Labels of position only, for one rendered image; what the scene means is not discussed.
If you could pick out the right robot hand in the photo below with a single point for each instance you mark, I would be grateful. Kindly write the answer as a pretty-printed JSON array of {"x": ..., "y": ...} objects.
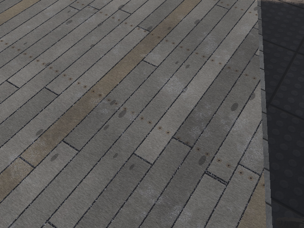
[{"x": 290, "y": 222}]

